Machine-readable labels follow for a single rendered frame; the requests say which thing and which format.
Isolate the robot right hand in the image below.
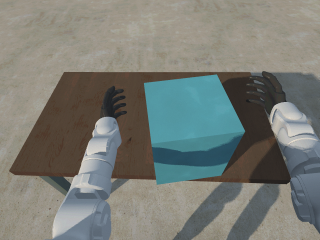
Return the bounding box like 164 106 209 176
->
246 71 287 115

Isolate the left robot forearm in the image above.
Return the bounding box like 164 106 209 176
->
52 116 122 237

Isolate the right robot forearm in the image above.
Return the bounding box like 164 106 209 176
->
269 102 320 178

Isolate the table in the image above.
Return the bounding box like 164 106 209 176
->
9 72 291 196

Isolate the carton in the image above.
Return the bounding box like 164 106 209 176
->
144 74 245 185

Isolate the robot left hand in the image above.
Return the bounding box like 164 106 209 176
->
100 86 127 119

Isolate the right robot upper arm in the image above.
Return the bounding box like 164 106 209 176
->
290 172 320 234

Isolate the left robot upper arm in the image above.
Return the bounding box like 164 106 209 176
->
44 199 112 240

